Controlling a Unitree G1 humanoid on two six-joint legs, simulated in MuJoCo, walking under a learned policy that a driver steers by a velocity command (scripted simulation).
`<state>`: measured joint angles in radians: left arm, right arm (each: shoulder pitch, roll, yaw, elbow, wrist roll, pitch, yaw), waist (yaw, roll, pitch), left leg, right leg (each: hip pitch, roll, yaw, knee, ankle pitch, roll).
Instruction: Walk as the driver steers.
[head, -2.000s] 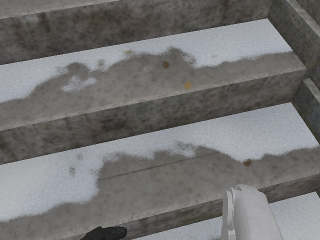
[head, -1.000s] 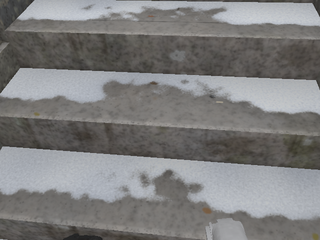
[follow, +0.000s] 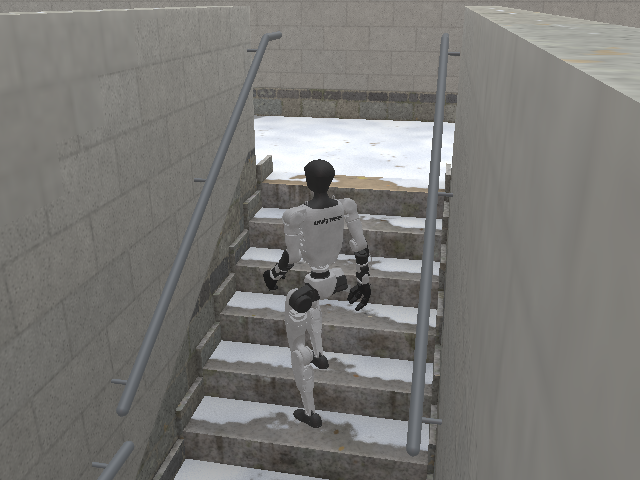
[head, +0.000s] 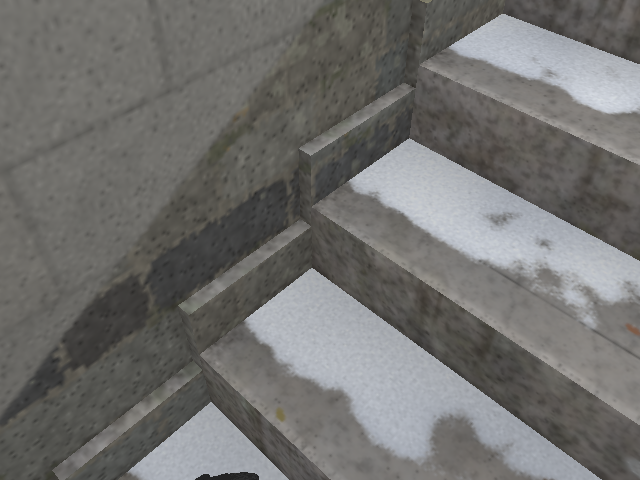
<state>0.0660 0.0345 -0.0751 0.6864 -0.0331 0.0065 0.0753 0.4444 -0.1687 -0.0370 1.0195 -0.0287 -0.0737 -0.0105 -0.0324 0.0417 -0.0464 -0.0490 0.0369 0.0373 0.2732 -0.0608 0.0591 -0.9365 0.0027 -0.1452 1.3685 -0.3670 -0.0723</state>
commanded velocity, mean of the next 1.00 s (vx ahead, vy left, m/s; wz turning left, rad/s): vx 0.04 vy -0.03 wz -0.45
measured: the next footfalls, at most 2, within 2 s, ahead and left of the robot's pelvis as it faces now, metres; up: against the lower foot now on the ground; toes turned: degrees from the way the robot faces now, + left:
right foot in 0.02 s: +0.17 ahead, -0.08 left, +0.17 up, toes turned -2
left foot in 0.80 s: +0.29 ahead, +0.11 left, +0.17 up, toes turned -26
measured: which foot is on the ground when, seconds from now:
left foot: down 0.00-0.04, up 0.06-0.78, down 0.80-1.00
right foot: up 0.00-0.00, down 0.02-0.84, up 0.86-1.00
